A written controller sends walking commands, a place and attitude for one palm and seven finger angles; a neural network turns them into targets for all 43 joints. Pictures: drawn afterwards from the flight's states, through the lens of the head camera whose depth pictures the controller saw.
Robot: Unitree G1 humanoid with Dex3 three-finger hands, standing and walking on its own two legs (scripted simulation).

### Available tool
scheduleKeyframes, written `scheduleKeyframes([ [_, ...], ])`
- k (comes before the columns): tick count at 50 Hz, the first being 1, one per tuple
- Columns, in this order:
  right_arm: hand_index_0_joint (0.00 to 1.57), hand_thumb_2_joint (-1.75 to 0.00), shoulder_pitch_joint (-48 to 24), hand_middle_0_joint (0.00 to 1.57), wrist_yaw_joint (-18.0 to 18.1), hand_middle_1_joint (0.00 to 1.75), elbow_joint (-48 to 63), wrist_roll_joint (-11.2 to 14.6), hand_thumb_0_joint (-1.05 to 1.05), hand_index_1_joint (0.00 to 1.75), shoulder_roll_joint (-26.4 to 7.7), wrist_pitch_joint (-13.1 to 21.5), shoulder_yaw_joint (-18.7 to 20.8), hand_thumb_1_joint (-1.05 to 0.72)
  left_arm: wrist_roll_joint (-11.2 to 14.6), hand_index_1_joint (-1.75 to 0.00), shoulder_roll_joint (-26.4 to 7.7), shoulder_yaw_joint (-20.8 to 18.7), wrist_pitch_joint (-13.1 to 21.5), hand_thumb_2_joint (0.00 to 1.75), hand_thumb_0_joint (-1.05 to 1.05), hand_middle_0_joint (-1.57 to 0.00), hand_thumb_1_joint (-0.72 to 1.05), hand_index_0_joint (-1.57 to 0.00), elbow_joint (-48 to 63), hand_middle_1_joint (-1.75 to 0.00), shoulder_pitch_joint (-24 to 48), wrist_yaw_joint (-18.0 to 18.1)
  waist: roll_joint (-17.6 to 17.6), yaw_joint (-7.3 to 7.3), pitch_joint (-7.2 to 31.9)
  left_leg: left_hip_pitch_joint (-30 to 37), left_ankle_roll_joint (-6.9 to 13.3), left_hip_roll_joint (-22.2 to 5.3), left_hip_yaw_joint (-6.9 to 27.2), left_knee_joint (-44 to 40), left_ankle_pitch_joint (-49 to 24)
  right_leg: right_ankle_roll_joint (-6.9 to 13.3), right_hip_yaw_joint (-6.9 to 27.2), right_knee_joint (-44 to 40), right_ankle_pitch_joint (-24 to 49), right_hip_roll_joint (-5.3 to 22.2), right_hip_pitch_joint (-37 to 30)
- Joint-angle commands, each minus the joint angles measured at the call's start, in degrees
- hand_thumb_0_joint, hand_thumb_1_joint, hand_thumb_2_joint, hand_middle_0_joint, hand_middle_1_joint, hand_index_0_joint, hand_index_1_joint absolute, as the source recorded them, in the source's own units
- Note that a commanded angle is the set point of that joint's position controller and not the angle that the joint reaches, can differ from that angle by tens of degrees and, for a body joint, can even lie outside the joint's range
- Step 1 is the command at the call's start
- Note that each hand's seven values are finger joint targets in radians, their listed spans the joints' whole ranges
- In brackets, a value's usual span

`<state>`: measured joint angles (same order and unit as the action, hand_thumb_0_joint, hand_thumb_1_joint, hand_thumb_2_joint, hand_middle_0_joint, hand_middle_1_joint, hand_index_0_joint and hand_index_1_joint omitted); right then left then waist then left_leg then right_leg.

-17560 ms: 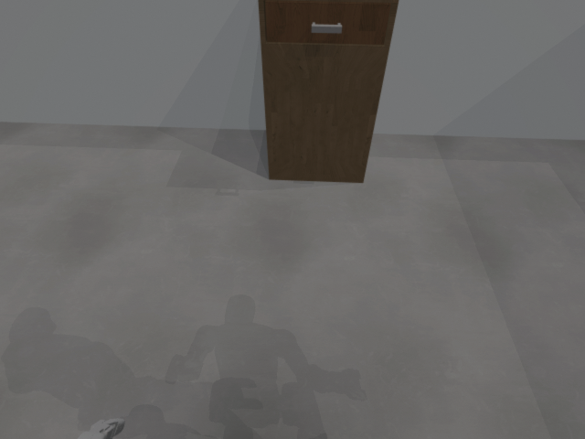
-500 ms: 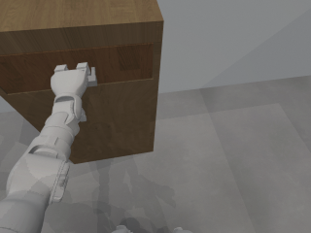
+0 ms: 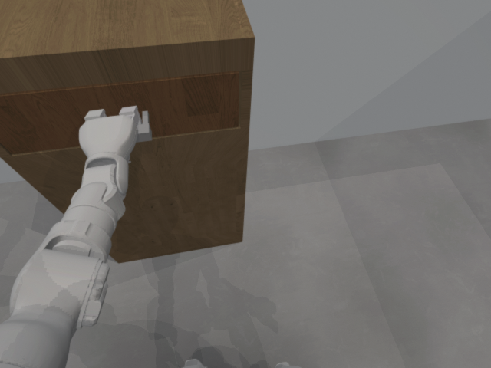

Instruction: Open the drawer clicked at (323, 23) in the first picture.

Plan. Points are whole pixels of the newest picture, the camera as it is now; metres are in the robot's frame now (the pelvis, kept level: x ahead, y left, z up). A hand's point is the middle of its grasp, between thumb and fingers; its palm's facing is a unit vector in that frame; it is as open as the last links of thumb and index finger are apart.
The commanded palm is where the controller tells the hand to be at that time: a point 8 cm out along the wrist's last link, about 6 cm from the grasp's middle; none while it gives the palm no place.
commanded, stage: pull the drawer open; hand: left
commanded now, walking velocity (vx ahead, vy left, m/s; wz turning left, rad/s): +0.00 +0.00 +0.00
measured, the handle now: (119, 127) +0.54 +0.19 +0.04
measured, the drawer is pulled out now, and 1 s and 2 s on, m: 0.00 0.02 0.06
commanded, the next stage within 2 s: none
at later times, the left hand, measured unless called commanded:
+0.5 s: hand (122, 163) +0.48 +0.18 +0.02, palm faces -0.02 -0.07 -1.00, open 5.4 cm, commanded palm +0.45 +0.19 +0.08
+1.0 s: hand (121, 163) +0.47 +0.18 +0.02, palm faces -0.04 -0.05 -1.00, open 5.5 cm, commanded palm +0.45 +0.19 +0.08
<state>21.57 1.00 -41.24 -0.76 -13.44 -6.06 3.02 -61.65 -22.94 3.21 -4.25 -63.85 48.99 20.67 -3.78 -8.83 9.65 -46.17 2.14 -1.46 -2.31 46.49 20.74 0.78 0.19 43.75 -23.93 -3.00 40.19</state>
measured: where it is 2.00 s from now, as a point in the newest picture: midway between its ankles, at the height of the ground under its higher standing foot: outside the picture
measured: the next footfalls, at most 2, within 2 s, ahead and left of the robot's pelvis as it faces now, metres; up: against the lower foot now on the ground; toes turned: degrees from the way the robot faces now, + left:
none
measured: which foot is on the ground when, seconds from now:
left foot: down 0.00-1.00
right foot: down 0.00-1.00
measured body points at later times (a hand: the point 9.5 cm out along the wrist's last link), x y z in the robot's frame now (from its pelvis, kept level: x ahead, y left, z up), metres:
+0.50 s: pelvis +0.02 +0.00 +0.01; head +0.10 +0.00 +0.45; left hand +0.47 +0.18 +0.07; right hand +0.03 -0.27 -0.12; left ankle +0.00 +0.10 -0.70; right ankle -0.04 -0.12 -0.70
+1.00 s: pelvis +0.00 -0.01 +0.00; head +0.08 -0.01 +0.44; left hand +0.47 +0.18 +0.08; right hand +0.01 -0.28 -0.13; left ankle +0.00 +0.10 -0.70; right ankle -0.04 -0.12 -0.70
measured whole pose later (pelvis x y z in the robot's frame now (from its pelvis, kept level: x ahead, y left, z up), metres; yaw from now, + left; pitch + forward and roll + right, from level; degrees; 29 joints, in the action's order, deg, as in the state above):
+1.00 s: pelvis +0.00 -0.01 +0.00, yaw +0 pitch +19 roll -1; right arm 20.2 1.4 -41.3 -0.8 -13.6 -6.1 3.7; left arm -61.9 -22.1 3.3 -3.2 -61.7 46.0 21.1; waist -3.3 -7.8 9.4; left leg -44.3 1.6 -1.3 -2.0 45.6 20.3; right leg 1.3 0.0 43.7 -24.0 -2.9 38.7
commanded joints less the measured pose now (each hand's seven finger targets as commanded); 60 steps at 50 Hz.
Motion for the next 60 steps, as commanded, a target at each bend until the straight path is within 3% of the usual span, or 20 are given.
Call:
scheduleKeyframes([
  [1,0.2,-0.9,7.3,0.2,0.9,0.3,3.1,0.3,0.0,0.3,-9.7,0.6,3.2,-0.9,0.2,-1.35,-14.5,-3.3,-0.6,0.9,0.0,-0.4,0.9,-0.4,8.6,-1.35,23.2,2.1,1.6,0.6,22.5,19.5,0.7,1.9,1.0,-1.7,-24.4,0.5,-1.0,-4.2,26.5,-1.2,-7.8],
  [5,0.2,-0.9,7.4,0.2,0.9,0.3,2.8,0.2,0.0,0.3,-9.8,0.7,3.2,-0.9,-0.1,-1.35,-16.3,-4.5,-0.8,0.9,0.0,-0.4,0.9,-0.4,8.9,-1.35,24.6,2.5,0.4,0.9,23.9,20.3,0.6,1.8,1.2,-1.5,-25.0,0.6,-1.0,-3.8,26.2,-1.2,-7.5],
  [8,0.2,-0.9,7.0,0.2,0.6,0.3,3.6,0.1,0.0,0.3,-9.4,0.6,3.4,-0.9,0.4,-1.35,-13.8,-4.1,-0.5,0.9,0.0,-0.4,0.9,-0.4,10.3,-1.35,19.0,2.1,-1.3,2.78,26.4,23.0,0.3,1.8,1.0,-1.5,-29.1,0.8,-1.2,-3.4,28.8,-1.3,-9.0],
  [10,0.2,-0.9,6.4,0.2,0.4,0.3,3.8,0.2,0.0,0.3,-9.2,0.6,3.5,-0.9,0.9,-1.35,-10.7,-2.1,-0.6,0.9,0.0,-0.4,0.9,-0.4,10.3,-1.35,17.4,1.9,-0.1,2.29,24.1,22.6,0.4,1.6,0.8,-1.9,-28.0,0.7,-1.4,-4.1,28.1,-1.4,-8.4],
  [12,0.2,-0.9,6.1,0.2,0.4,0.3,4.0,0.3,0.0,0.3,-9.5,0.4,3.5,-0.9,1.1,-1.35,-12.9,-4.2,-0.4,0.9,0.0,-0.4,0.9,-0.4,10.5,-1.35,15.2,1.8,2.0,3.22,24.0,21.3,0.5,1.7,0.7,-2.2,-27.8,0.7,-1.1,-4.1,29.0,-1.3,-10.6],
  [15,0.2,-0.9,5.4,0.2,0.0,0.3,4.7,0.4,0.0,0.3,-9.2,0.5,3.9,-0.9,1.0,-1.35,-9.3,-1.9,-0.3,0.9,0.0,-0.4,0.9,-0.4,14.0,-1.35,13.3,1.8,-0.1,3.65,24.5,24.3,0.3,1.3,0.8,-2.6,-30.6,0.9,-1.6,-4.1,29.3,-1.4,-9.6],
  [18,0.2,-0.9,4.7,0.2,-0.3,0.3,5.3,0.4,0.0,0.3,-9.2,0.1,4.0,-0.9,1.3,-1.35,-9.8,-3.2,-0.6,0.9,0.0,-0.4,0.9,-0.4,16.7,-1.35,6.9,1.6,0.2,5.15,26.1,25.9,0.3,1.2,0.6,-2.4,-35.3,0.8,-1.3,-4.0,33.3,-1.3,-12.0],
  [20,0.2,-0.9,3.9,0.2,-0.7,0.3,5.7,0.6,0.0,0.3,-9.1,0.0,4.1,-0.9,1.7,-1.35,-7.0,-1.3,-1.3,0.9,0.0,-0.4,0.9,-0.4,18.1,-1.35,4.5,1.4,1.6,4.91,23.4,25.7,0.4,1.2,0.7,-2.8,-36.1,0.7,-1.6,-4.6,33.6,-1.4,-11.8],
  [23,0.2,-0.9,3.0,0.2,-0.9,0.3,6.0,0.7,0.0,0.3,-9.2,-0.3,4.2,-0.9,1.8,-1.35,-7.9,-2.2,-2.2,0.9,0.0,-0.4,0.9,-0.4,21.4,-1.35,2.0,1.6,1.4,5.47,23.6,26.6,0.5,1.2,0.6,-3.2,-37.1,0.7,-1.4,-4.8,35.3,-1.2,-13.4],
  [24,0.2,-0.9,2.7,0.2,-1.0,0.3,6.2,0.7,0.0,0.3,-9.2,-0.4,4.1,-0.9,1.8,-1.35,-7.4,-1.7,-2.6,0.9,0.0,-0.4,0.9,-0.4,22.5,-1.35,1.3,1.6,1.6,5.46,23.4,26.8,0.4,1.2,0.7,-3.3,-37.9,0.7,-1.5,-4.8,35.7,-1.2,-13.7],
  [26,0.2,-0.9,3.9,0.2,-0.2,0.3,3.6,0.5,0.0,0.3,-9.6,-0.7,4.0,-0.9,0.7,-1.35,-10.2,-1.6,-2.9,0.9,0.0,-0.4,0.9,-0.4,19.2,-1.35,16.5,2.3,3.2,1.55,19.0,24.5,0.5,1.4,0.6,-3.1,-32.6,0.4,-1.5,-5.3,33.6,-1.1,-10.4],
  [27,0.2,-0.9,4.3,0.2,0.0,0.3,3.2,0.4,0.0,0.3,-9.6,-0.6,4.1,-0.9,0.2,-1.35,-11.8,-2.3,-2.8,0.9,0.0,-0.4,0.9,-0.4,18.9,-1.35,19.3,2.5,3.1,1.23,18.5,23.9,0.5,1.4,0.8,-3.1,-31.9,0.5,-1.4,-5.2,32.7,-1.0,-10.2],
  [29,0.2,-0.9,4.2,0.2,0.1,0.3,3.2,0.4,0.0,0.3,-9.3,-0.6,4.1,-0.9,-0.6,-1.35,-10.8,-2.0,-3.5,0.9,0.0,-0.4,0.9,-0.4,16.2,-1.35,17.0,2.8,0.2,2.12,20.1,25.7,0.3,1.7,0.9,-3.0,-33.4,0.9,-1.4,-4.7,31.8,-1.0,-9.3],
  [35,0.2,-0.9,4.0,0.2,0.6,0.3,3.2,-0.1,0.0,0.3,-8.8,-0.6,3.8,-0.9,0.3,-1.35,-10.6,-2.1,-2.3,0.9,0.0,-0.4,0.9,-0.4,15.5,-1.35,20.5,2.5,0.4,1.97,25.0,27.0,0.2,1.9,1.0,-1.8,-34.6,0.5,-1.0,-3.9,33.7,-0.8,-10.3],
  [39,0.2,-0.9,3.9,0.2,1.2,0.3,3.8,-0.1,0.0,0.3,-8.9,-0.3,3.6,-0.9,0.5,-1.35,-12.6,-3.5,-1.0,0.9,0.0,-0.4,0.9,-0.4,13.9,-1.35,20.4,2.3,2.8,1.92,24.3,23.5,0.5,2.3,0.6,-1.8,-30.8,0.3,-0.5,-3.9,34.5,-0.5,-12.4],
  [47,0.2,-0.9,4.7,0.2,1.0,0.3,3.4,0.0,0.0,0.3,-8.9,0.8,3.7,-0.9,-0.3,-1.35,-12.4,-3.2,0.8,0.9,0.0,-0.4,0.9,-0.4,13.0,-1.35,22.9,3.3,0.7,1.43,23.9,21.9,0.5,2.3,0.7,-1.4,-26.5,0.6,-0.3,-4.0,29.1,-0.8,-9.2],
  [48,0.2,-0.9,5.0,0.2,1.0,0.3,3.5,0.1,0.0,0.3,-8.9,0.9,3.6,-0.9,-0.6,-1.35,-13.7,-4.0,0.7,0.9,0.0,-0.4,0.9,-0.4,12.5,-1.35,21.2,3.5,-0.4,2.18,24.7,21.7,0.5,2.3,0.6,-1.6,-26.0,0.6,-0.3,-3.9,28.8,-0.8,-9.6],
  [54,0.2,-0.9,4.7,0.2,0.6,0.3,4.0,0.4,0.0,0.3,-9.0,1.1,3.8,-0.9,0.5,-1.35,-11.4,-3.1,0.3,0.9,0.0,-0.4,0.9,-0.4,13.2,-1.35,16.0,3.2,0.5,3.43,24.4,21.2,0.6,2.2,0.3,-2.8,-23.9,0.8,-0.4,-4.6,27.4,-1.1,-11.1],
  [57,0.2,-0.9,3.8,0.2,0.3,0.3,4.7,0.6,0.0,0.3,-9.1,0.9,3.8,-0.9,1.5,-1.35,-11.9,-4.7,0.2,0.9,0.0,-0.4,0.9,-0.4,14.0,-1.35,8.8,2.6,1.2,5.51,24.9,21.1,0.4,2.2,0.0,-3.8,-24.9,1.0,-0.5,-4.7,28.8,-1.2,-14.1],
  [60,0.2,-0.9,2.7,0.2,-0.2,0.3,5.7,1.0,0.0,0.3,-8.8,1.0,4.1,-0.9,2.0,-1.35,-8.5,-2.8,-0.1,0.9,0.0,-0.4,0.9,-0.4,18.3,-1.35,2.9,2.3,1.8,6.16,23.7,23.1,0.5,1.8,-0.1,-4.4,-27.6,1.0,-0.9,-5.2,30.4,-1.4,-14.1],
])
